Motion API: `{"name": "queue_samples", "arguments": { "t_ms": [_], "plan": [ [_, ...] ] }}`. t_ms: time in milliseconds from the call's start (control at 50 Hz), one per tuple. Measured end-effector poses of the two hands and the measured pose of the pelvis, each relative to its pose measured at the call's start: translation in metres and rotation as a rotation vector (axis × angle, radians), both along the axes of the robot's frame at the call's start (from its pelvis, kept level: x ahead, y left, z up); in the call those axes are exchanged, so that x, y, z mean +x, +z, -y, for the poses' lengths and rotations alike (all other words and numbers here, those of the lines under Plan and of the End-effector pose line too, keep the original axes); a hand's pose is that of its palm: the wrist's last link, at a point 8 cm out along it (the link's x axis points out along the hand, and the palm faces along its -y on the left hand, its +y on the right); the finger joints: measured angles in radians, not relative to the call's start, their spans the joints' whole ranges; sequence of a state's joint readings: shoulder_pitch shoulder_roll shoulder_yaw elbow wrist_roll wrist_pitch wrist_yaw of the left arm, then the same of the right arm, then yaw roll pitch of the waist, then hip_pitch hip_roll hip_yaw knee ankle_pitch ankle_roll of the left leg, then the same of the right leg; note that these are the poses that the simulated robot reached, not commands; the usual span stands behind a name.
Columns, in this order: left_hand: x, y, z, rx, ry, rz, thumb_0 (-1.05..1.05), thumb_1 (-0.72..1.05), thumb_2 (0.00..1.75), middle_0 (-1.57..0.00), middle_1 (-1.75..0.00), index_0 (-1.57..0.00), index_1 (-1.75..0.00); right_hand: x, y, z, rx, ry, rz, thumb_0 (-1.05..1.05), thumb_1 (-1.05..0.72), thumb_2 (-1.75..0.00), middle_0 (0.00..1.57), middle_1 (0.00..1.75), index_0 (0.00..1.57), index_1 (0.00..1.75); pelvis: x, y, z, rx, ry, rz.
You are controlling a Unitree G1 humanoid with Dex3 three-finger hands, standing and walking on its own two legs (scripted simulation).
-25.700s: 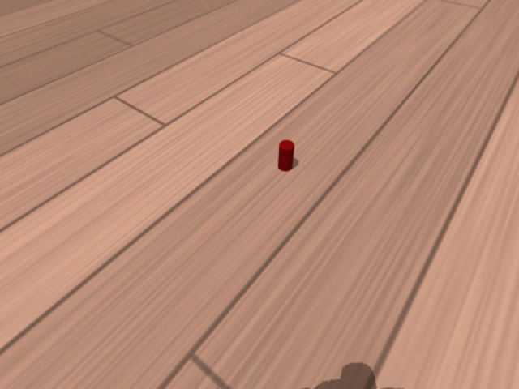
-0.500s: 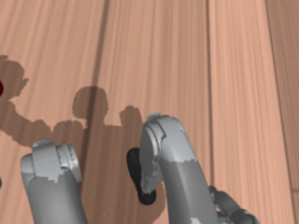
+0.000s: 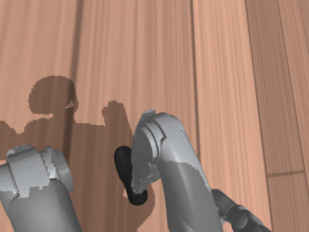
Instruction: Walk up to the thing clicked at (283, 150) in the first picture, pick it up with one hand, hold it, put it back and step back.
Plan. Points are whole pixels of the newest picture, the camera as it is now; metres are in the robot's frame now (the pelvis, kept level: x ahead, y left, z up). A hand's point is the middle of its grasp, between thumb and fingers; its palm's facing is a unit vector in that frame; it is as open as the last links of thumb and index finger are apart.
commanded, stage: lower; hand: left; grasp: from the side
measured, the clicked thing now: out of the picture +0.49 +0.31 -0.20
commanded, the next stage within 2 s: loosen in 0.38 s
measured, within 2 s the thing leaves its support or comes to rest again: neither
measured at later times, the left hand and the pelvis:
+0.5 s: hand out of the picture +0.49 +0.31 -0.18, palm faces +0.42 -0.91 -0.05, open 10.8 cm; pelvis -0.01 +0.01 +0.00, yaw -2 degrees
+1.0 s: hand out of the picture +0.50 +0.32 -0.15, palm faces +0.43 -0.90 -0.01, open 12.9 cm; pelvis -0.01 +0.01 +0.00, yaw -3 degrees
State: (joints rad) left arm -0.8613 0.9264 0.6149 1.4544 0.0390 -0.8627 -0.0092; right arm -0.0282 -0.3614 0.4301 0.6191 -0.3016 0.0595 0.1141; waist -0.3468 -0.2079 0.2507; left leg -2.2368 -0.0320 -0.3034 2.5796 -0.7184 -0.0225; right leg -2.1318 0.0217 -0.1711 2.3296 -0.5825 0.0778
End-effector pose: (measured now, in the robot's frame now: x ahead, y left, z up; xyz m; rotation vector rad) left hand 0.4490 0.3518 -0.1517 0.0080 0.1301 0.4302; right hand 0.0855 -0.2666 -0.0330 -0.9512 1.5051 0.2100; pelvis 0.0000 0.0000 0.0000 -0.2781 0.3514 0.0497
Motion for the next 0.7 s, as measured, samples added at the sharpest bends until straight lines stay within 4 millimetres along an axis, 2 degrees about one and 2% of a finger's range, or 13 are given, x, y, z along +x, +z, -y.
{"name": "queue_samples", "arguments": {
  "t_ms": [340,560,700],
  "plan": [
    [0.000,-0.019,0.000,0.010,0.000,-0.017,-0.01,-0.44,1.04,-0.67,-0.95,-0.67,-0.93,0.002,0.008,-0.010,-0.030,0.079,-0.013,0.00,-0.91,-0.90,0.21,0.30,0.20,0.30,-0.005,-0.002,-0.007,-0.037,-0.019,0.041],
    [-0.004,-0.020,0.000,0.015,0.005,0.008,-0.01,-0.44,1.04,-0.67,-0.95,-0.67,-0.94,0.017,0.013,-0.013,-0.048,0.136,-0.001,0.00,-0.90,-0.89,0.21,0.30,0.20,0.30,-0.006,0.000,-0.008,-0.049,-0.023,0.053],
    [-0.007,-0.021,0.000,-0.004,0.034,0.018,-0.01,-0.37,0.92,-0.68,-0.88,-0.68,-0.87,0.024,0.014,-0.014,-0.054,0.161,0.015,0.00,-0.91,-0.89,0.21,0.30,0.20,0.30,-0.007,0.000,-0.008,-0.053,-0.026,0.058]
  ]
}}
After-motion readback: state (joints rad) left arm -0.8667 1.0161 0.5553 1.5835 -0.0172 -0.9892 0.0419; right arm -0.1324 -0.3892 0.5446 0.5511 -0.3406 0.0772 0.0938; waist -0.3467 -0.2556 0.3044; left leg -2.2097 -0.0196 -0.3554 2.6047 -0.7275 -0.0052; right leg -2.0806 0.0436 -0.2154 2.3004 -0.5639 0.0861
